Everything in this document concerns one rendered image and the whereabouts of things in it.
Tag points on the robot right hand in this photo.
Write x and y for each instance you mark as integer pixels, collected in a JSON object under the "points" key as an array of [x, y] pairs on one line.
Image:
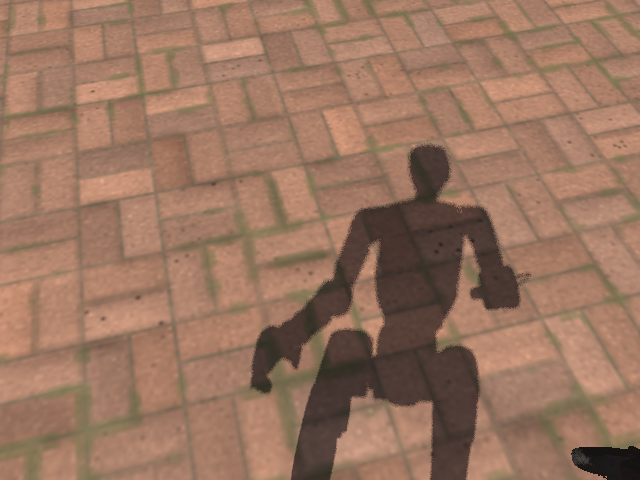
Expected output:
{"points": [[615, 463]]}

